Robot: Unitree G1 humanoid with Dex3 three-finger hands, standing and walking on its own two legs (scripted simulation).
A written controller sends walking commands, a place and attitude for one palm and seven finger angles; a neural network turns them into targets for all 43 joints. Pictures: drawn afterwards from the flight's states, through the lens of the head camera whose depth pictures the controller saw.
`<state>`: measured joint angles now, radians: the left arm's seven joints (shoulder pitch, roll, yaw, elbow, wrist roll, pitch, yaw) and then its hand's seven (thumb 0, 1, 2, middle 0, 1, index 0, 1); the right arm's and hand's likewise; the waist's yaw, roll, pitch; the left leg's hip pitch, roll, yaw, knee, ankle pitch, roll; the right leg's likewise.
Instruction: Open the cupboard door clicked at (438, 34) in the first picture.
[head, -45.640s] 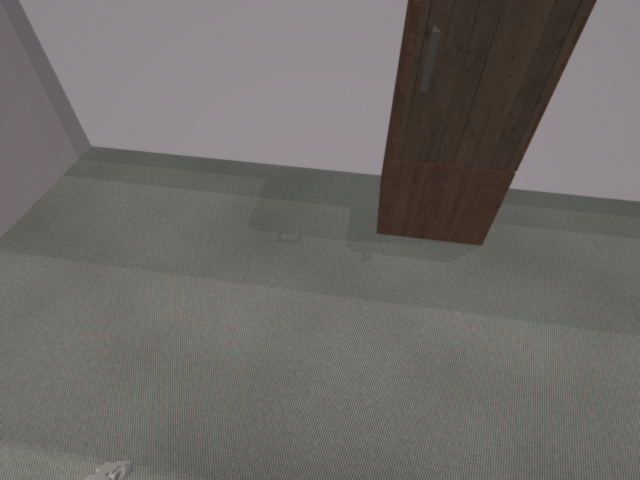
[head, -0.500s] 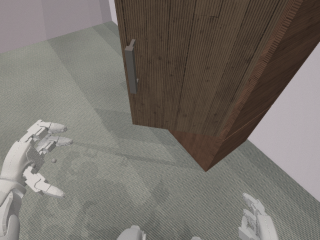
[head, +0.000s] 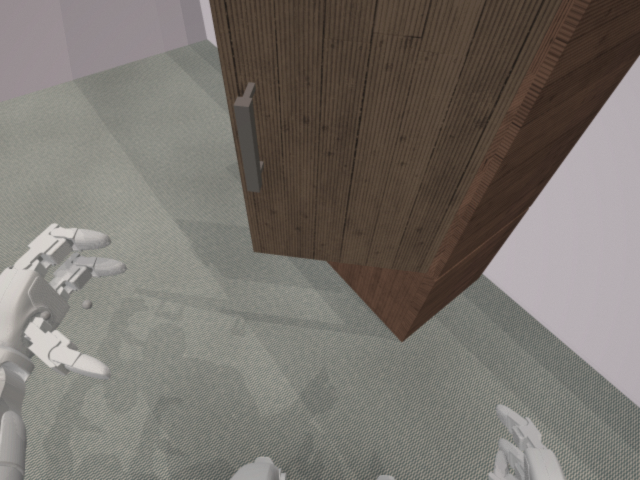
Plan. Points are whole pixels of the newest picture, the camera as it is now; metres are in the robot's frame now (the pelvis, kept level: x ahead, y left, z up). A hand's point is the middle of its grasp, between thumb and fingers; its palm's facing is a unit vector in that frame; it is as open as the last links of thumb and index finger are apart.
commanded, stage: raise the hand with hooked fingers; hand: left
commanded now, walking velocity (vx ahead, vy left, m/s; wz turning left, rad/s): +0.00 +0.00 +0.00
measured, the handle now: (252, 140) +0.59 +0.14 +0.06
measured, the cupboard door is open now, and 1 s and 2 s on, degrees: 45 45 45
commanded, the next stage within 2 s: move the hooked fingers beside the handle in 0.10 s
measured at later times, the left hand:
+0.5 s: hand (129, 269) +0.33 +0.25 +0.08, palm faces -0.10 -1.00 -0.02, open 14.0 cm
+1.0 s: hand (161, 219) +0.41 +0.23 +0.08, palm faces -0.10 -0.99 -0.01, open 14.0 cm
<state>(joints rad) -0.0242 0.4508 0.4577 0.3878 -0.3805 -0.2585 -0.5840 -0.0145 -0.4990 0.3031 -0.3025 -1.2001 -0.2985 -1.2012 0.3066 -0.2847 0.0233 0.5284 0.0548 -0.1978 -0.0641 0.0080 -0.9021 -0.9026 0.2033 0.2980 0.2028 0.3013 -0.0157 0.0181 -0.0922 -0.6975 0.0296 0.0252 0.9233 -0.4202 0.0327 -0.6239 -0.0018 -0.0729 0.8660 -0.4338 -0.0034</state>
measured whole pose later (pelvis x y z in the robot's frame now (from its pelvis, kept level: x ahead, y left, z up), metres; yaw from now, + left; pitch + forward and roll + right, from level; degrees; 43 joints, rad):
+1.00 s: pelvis +0.00 -0.01 -0.01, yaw -1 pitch +15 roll -2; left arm -0.53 0.50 0.41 0.85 -0.26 -0.32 -0.53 -0.01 -0.50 0.30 -0.30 -1.20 -0.30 -1.20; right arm 0.35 -0.29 0.02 0.60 0.05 -0.07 -0.06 0.01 -0.90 -0.90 0.20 0.30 0.20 0.30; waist -0.08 0.02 -0.10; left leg -0.80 0.04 0.03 0.95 -0.42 0.02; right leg -0.73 0.01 -0.07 0.90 -0.44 -0.01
